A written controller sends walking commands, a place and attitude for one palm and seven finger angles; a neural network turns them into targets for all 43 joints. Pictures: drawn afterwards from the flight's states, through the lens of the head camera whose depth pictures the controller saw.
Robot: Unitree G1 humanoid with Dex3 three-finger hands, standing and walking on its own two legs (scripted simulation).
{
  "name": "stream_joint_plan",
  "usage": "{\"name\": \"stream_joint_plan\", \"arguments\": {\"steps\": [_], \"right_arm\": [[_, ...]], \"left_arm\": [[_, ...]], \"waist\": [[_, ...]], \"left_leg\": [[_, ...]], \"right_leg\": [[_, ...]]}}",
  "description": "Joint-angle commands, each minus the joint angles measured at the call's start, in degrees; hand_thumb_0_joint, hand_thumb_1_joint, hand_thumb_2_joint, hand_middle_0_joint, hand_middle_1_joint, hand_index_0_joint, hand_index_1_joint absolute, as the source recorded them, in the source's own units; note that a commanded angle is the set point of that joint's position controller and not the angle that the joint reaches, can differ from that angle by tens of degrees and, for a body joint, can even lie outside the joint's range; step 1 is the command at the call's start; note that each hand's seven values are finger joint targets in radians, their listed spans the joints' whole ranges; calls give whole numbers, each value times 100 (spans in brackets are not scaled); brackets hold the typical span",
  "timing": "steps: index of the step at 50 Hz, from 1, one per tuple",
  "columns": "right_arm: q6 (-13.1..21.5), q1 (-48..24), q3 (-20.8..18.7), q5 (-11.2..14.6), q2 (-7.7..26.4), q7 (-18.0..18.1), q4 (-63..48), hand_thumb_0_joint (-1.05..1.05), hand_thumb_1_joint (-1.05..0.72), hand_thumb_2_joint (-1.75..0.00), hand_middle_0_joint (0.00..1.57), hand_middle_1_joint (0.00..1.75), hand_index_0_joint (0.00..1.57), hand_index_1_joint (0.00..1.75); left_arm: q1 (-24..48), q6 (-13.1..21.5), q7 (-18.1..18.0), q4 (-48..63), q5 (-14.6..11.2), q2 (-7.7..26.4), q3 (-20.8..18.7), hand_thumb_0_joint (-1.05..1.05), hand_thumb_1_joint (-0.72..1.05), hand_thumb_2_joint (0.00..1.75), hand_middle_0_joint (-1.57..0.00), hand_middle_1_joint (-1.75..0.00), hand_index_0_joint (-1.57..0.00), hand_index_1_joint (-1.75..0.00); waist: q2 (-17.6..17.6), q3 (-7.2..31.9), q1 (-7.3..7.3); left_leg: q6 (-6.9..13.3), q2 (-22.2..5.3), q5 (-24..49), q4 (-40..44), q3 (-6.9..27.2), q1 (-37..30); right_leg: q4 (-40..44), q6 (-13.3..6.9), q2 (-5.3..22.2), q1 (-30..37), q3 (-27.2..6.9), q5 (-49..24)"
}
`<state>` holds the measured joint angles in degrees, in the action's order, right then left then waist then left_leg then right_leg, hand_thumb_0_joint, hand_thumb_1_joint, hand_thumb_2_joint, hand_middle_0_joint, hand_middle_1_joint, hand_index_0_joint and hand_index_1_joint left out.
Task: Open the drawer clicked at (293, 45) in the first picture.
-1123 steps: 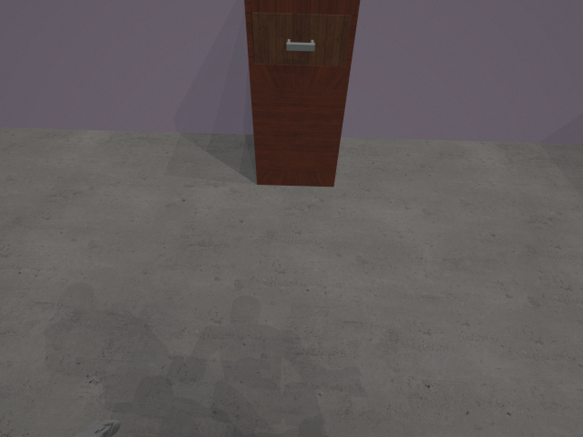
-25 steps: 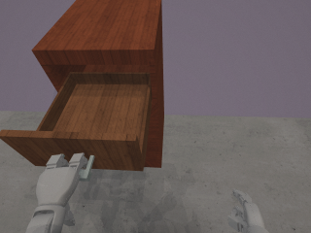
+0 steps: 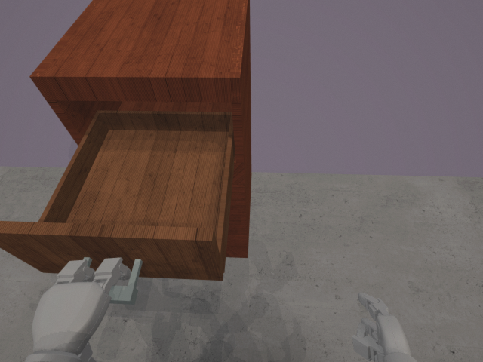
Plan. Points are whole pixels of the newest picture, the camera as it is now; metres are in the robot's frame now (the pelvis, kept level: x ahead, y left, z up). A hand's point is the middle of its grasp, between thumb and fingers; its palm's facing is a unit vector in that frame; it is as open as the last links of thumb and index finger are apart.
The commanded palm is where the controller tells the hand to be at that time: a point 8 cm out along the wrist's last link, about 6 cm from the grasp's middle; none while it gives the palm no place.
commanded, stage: open the thumb to release the handle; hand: left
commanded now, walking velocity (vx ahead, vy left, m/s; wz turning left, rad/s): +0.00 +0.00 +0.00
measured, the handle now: (106, 279) +0.23 +0.25 +0.00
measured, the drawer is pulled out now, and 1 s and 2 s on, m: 0.30 0.26 0.24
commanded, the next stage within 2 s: lift the hand off the handle in 0.64 s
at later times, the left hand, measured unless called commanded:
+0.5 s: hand (111, 305) +0.20 +0.24 -0.02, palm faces -0.03 -0.03 -1.00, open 15.2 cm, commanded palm +0.18 +0.25 +0.04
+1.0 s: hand (112, 301) +0.20 +0.24 -0.03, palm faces +0.02 -0.03 -1.00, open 15.6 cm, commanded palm +0.20 +0.25 +0.04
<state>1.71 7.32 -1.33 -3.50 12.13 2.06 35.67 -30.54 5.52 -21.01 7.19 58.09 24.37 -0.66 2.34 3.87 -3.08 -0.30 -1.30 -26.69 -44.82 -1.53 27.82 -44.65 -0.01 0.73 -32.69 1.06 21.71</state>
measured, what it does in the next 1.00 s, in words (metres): shifts its weight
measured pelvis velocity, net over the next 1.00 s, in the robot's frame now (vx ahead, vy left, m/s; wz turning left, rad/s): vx -0.05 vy -0.02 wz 0.03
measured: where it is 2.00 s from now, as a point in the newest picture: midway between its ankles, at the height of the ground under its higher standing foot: outside the picture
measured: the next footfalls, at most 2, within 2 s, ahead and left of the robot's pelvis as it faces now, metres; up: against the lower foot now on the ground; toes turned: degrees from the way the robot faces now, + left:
none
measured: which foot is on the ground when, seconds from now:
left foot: down 0.00-1.00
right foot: down 0.00-1.00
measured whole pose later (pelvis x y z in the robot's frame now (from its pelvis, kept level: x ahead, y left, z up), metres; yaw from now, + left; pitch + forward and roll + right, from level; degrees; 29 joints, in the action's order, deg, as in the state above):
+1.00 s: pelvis -0.05 -0.02 -0.01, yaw +2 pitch +10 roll +1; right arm -0.4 7.8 -2.0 -1.2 13.0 5.6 40.9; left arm -4.2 5.6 -28.9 -19.8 61.7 21.8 2.3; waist 2.7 4.6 -3.2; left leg -1.0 -0.6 -24.0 -49.9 -0.2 36.2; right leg -50.1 -1.3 1.5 -40.8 2.1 19.7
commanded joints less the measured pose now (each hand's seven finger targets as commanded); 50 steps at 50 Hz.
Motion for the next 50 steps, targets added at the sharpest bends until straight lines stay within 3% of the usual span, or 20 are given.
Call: {"name": "stream_joint_plan", "arguments": {"steps": [1, 7, 9, 12, 13, 17, 18, 21, 23, 26, 28, 35, 38, 42, 48, 50], "right_arm": [[155, -364, -313, -53, 643, -55, -718, 0, -90, -90, 20, 30, 20, 30], [-3, -409, -379, -39, 677, -51, -622, 0, -90, -90, 20, 30, 20, 30], [-31, -433, -400, -13, 673, -25, -566, 0, -90, -90, 20, 30, 20, 30], [-88, -510, -358, 48, 710, 60, -500, 0, -90, -90, 20, 30, 20, 30], [-111, -553, -333, 66, 723, 100, -533, 0, -90, -90, 20, 30, 20, 30], [-229, -752, -237, 134, 741, 288, -586, 0, -90, -90, 20, 30, 20, 30], [-238, -800, -205, 144, 687, 318, -609, 0, -90, -90, 20, 30, 20, 30], [-230, -824, -136, 198, 660, 386, -593, 0, -90, -90, 20, 30, 20, 30], [-216, -842, -108, 195, 652, 414, -597, 0, -90, -90, 20, 30, 20, 30], [-139, -785, -135, 204, 633, 404, -636, 0, -90, -90, 20, 30, 20, 30], [-108, -752, -150, 209, 637, 386, -659, 0, -90, -90, 20, 30, 20, 30], [59, -582, -290, 194, 689, 359, -564, 0, -90, -90, 20, 30, 20, 30], [88, -503, -327, 182, 718, 329, -525, 0, -90, -90, 20, 30, 20, 30], [78, -454, -338, 190, 783, 361, -408, 0, -90, -90, 20, 30, 20, 30], [62, -407, -292, 228, 797, 430, -310, 0, -90, -90, 20, 30, 20, 30], [54, -391, -276, 243, 789, 455, -276, 0, -90, -90, 20, 30, 20, 30]], "left_arm": [[995, 223, -1099, 1676, 134, 770, -1081, 0, -50, 30, -23, -80, -23, -80], [1501, -44, -1358, 552, 363, 435, -751, 0, -50, 30, -19, -52, -19, -52], [1753, -188, -1361, 226, 420, 242, -474, 0, -50, 30, -17, -43, -17, -43], [2270, -464, -1323, -448, 503, 282, -323, 0, -50, 30, -15, -30, -15, -30], [2333, -562, -1284, -453, 496, 398, -362, 0, -50, 30, -15, -30, -15, -30], [2863, -916, -1030, -505, 423, 1024, -619, 0, -50, 30, -15, -30, -15, -30], [2815, -960, -955, -549, 399, 956, -540, 0, -50, 30, -15, -30, -15, -30], [3034, -890, -727, -752, 226, 964, -502, 0, -50, 30, -15, -30, -15, -30], [3124, -719, -611, -834, 186, 1136, -656, 0, -50, 30, -15, -30, -15, -30], [2828, -425, -532, -957, 100, 1052, -711, 0, -50, 30, -15, -30, -15, -30], [2941, -256, -531, -1030, 102, 990, -689, 0, -50, 30, -15, -30, -15, -30], [3337, 107, -791, -1212, 208, 1037, -834, 0, -50, 30, -15, -30, -15, -30], [3453, 97, -946, -1138, 262, 949, -745, 0, -50, 30, -15, -30, -15, -30], [3906, -17, -1060, -1359, 278, 1180, -864, 0, -50, 30, -15, -30, -15, -30], [4617, -205, -1083, -1543, 299, 1126, -546, 0, -50, 30, -15, -30, -15, -30], [4649, -266, -1047, -1697, 278, 1153, -540, 0, -50, 30, -15, -30, -15, -30]], "waist": [[427, 1773, -17], [-105, 1839, 131], [-254, 1807, 167], [-534, 1585, 235], [-540, 1653, 137], [-341, 1844, -17], [-250, 1735, -41], [-205, 1226, 11], [-74, 1093, -33], [-43, 1060, -98], [-109, 958, -58], [-269, 1259, -3], [-43, 1537, 38], [-310, 1567, 130], [-273, 1593, 236], [-256, 1580, 197]], "left_leg": [[-150, 163, 3688, 52, 139, -779], [-76, 180, 2806, -176, 150, -225], [-38, 196, 2364, -193, 130, -78], [25, 230, 1690, -131, 116, 208], [65, 269, 1495, -70, 78, 234], [128, 357, 1214, 168, 1, 151], [142, 372, 1211, 211, -35, 136], [159, 380, 951, 369, -35, 238], [153, 386, 836, 446, -55, 289], [143, 399, 849, 485, -59, 323], [137, 399, 712, 507, -66, 389], [142, 416, 582, 320, -96, 581], [134, 406, 721, 269, -96, 464], [154, 395, 607, 190, -60, 607], [183, 387, 457, 234, -48, 457], [187, 396, 495, 277, -58, 435]], "right_leg": [[46, -216, -224, 321, 73, -2245], [-154, -222, -230, 9, 126, -1990], [-151, -200, -210, -60, 169, -1819], [-44, -192, -203, -138, 174, -1388], [32, -176, -176, 22, 140, -1281], [310, -171, -141, 611, -27, -1082], [366, -160, -129, 671, -49, -1109], [601, -141, -116, 680, -79, -762], [708, -141, -90, 737, -193, -546], [770, -155, -90, 832, -256, -511], [830, -142, -75, 735, -287, -240], [766, -140, -35, 561, -392, 2], [596, -160, -59, 479, -280, -270], [563, -136, -68, 384, -265, -148], [582, -112, -71, 178, -154, 12], [597, -120, -79, 249, -125, -51]]}}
